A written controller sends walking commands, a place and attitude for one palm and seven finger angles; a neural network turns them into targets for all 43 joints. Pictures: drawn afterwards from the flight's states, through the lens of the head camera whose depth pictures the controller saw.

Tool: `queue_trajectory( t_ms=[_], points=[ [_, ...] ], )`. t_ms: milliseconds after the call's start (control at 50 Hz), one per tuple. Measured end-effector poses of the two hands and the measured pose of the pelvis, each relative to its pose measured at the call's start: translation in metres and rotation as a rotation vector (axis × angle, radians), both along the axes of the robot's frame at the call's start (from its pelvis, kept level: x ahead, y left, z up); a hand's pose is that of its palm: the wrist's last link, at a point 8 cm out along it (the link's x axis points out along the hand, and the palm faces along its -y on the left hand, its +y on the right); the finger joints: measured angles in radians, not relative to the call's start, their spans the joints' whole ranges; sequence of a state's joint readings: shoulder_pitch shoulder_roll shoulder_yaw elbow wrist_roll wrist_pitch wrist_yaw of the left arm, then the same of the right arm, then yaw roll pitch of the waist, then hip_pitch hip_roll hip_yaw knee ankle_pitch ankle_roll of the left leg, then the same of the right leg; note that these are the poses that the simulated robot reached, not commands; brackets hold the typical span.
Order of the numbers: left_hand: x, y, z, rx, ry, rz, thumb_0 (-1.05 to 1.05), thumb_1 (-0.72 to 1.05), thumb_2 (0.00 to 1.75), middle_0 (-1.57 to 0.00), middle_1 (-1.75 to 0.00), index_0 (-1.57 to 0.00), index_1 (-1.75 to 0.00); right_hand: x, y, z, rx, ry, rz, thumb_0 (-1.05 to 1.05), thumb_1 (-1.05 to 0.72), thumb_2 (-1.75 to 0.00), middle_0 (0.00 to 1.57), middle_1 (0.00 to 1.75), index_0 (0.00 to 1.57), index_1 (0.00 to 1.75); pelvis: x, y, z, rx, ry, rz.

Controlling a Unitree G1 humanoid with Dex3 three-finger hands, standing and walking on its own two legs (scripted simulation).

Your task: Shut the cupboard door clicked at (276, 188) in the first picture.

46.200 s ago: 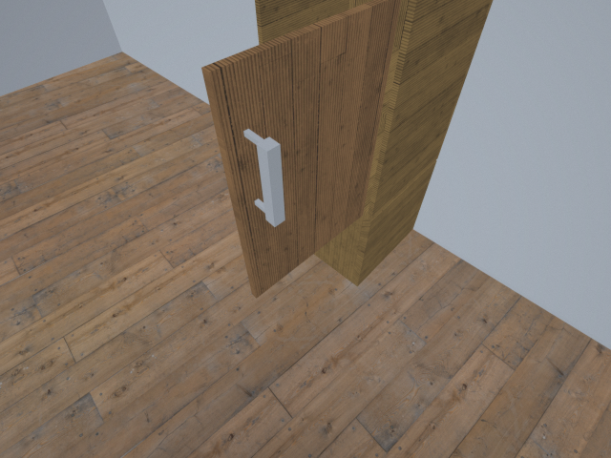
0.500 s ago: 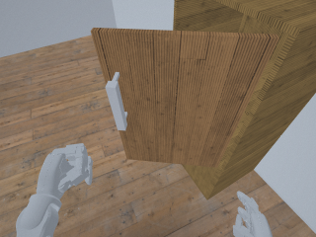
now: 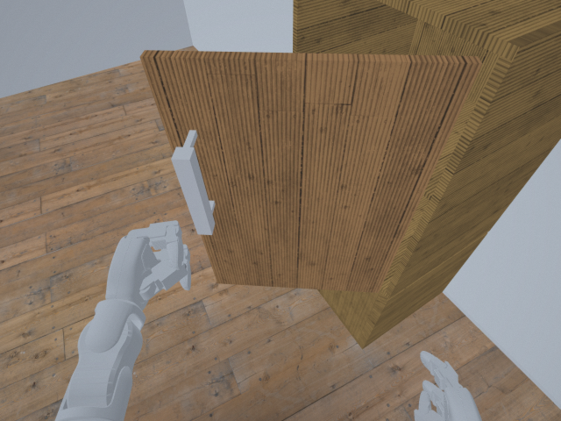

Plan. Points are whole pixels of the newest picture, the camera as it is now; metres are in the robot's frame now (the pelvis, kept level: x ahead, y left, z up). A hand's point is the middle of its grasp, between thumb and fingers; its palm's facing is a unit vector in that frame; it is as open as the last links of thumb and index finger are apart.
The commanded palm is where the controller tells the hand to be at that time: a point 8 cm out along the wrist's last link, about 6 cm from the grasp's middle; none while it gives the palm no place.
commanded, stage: bring the fist close to the handle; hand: left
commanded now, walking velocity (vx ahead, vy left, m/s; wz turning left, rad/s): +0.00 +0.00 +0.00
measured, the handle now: (199, 185) +0.45 +0.16 +0.08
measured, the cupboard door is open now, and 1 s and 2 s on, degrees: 54 54 41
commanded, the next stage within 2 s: push the door shut along its arc in 0.76 s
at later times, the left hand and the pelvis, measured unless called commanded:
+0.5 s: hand (206, 234) +0.34 +0.13 +0.09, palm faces -0.04 -1.00 -0.02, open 3.1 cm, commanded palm +0.31 +0.18 +0.09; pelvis +0.00 +0.00 +0.00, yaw -1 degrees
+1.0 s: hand (201, 232) +0.35 +0.14 +0.09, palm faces -0.06 -1.00 -0.02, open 3.1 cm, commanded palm +0.34 +0.19 +0.09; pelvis -0.01 +0.00 +0.00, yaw -1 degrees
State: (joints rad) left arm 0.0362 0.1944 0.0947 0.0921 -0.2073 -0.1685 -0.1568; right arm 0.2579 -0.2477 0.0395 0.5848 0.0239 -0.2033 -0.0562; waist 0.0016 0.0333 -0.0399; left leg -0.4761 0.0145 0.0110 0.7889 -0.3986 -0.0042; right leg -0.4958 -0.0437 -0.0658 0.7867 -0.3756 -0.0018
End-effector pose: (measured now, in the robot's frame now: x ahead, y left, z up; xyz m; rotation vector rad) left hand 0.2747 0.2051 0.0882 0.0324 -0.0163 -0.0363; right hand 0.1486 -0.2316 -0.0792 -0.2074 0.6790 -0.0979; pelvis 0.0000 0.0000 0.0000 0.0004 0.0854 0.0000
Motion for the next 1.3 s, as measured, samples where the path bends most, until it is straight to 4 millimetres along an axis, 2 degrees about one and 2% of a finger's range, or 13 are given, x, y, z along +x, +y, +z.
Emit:
queue_trajectory(
  t_ms=[120,280,440,660,800,960,1180,1300],
  points=[
    [0.013,-0.003,0.003,-0.006,-0.015,-0.002,0.02,0.90,0.90,-1.30,-1.50,-1.30,-1.50,0.000,-0.002,-0.001,0.000,0.016,-0.008,0.02,-0.90,-0.90,0.20,0.30,0.20,0.30,0.002,-0.001,0.001,0.001,0.003,-0.002],
    [0.029,-0.019,0.002,-0.011,-0.007,-0.019,0.02,0.90,0.90,-1.30,-1.50,-1.30,-1.50,0.000,-0.003,-0.003,0.007,0.036,-0.009,0.01,-0.90,-0.90,0.20,0.30,0.20,0.30,0.001,-0.001,0.001,0.004,0.005,-0.002],
    [0.047,-0.026,0.003,-0.015,-0.009,-0.008,0.02,0.90,0.90,-1.30,-1.50,-1.30,-1.50,-0.008,-0.005,-0.006,0.014,0.073,-0.025,0.01,-0.90,-0.90,0.20,0.30,0.20,0.30,0.000,-0.004,0.002,0.008,0.007,-0.012],
    [0.044,-0.017,0.002,-0.015,-0.007,0.002,0.02,0.90,0.90,-1.30,-1.50,-1.30,-1.50,-0.021,-0.013,-0.009,0.007,0.114,-0.052,0.01,-0.90,-0.90,0.20,0.30,0.20,0.30,0.000,-0.004,0.004,0.007,0.007,-0.015],
    [0.044,-0.021,-0.001,-0.021,-0.007,-0.008,0.02,0.90,0.90,-1.30,-1.50,-1.30,-1.50,-0.021,-0.013,-0.009,-0.002,0.116,-0.052,0.01,-0.90,-0.90,0.20,0.30,0.20,0.30,-0.003,-0.003,0.004,0.007,0.006,-0.013],
    [0.051,-0.015,0.001,-0.017,-0.008,-0.007,0.02,0.90,0.90,-1.30,-1.50,-1.30,-1.50,-0.019,-0.010,-0.007,0.000,0.103,-0.052,0.01,-0.90,-0.90,0.20,0.30,0.20,0.30,-0.005,-0.002,0.004,0.006,0.007,-0.015],
    [0.084,-0.014,0.002,-0.012,0.012,-0.072,0.01,0.92,0.93,-1.30,-1.50,-1.30,-1.50,-0.031,-0.010,-0.015,-0.019,0.153,-0.060,0.01,-0.90,-0.90,0.20,0.30,0.20,0.30,-0.008,0.003,0.000,0.000,0.030,-0.002],
    [0.103,-0.031,0.003,-0.006,0.019,-0.137,0.01,0.93,0.93,-1.30,-1.50,-1.30,-1.50,-0.048,-0.011,-0.022,-0.021,0.202,-0.078,0.01,-0.90,-0.90,0.20,0.30,0.20,0.30,-0.010,0.005,-0.002,0.001,0.048,-0.004]
  ],
)
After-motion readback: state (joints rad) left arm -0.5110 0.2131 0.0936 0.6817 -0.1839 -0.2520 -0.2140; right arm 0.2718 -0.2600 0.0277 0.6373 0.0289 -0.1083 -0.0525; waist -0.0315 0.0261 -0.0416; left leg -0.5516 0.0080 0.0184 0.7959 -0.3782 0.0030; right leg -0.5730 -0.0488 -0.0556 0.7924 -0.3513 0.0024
